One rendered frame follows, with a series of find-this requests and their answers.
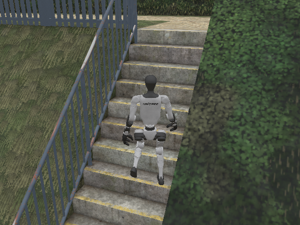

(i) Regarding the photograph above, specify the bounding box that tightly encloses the robot left upper arm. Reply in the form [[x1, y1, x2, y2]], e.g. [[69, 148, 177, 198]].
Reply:
[[128, 95, 141, 121]]

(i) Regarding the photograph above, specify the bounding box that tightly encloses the left robot thigh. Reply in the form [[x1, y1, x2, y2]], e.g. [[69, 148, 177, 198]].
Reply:
[[134, 129, 144, 149]]

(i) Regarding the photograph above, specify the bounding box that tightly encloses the robot right upper arm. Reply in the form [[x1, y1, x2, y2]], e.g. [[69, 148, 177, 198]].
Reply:
[[160, 95, 174, 120]]

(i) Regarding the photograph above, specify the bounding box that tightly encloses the robot left forearm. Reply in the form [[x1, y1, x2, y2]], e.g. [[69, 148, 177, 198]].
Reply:
[[123, 115, 133, 135]]

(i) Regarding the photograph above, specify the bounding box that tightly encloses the robot right forearm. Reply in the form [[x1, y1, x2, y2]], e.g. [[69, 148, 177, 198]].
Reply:
[[169, 113, 177, 126]]

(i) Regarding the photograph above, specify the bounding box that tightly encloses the robot head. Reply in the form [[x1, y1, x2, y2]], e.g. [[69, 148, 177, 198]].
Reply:
[[143, 75, 159, 98]]

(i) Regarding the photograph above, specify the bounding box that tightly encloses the left robot hand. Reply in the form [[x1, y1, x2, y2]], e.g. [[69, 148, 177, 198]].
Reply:
[[122, 134, 133, 146]]

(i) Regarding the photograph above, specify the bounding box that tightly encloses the right robot hand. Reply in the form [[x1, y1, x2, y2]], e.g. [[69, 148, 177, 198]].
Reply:
[[166, 124, 177, 131]]

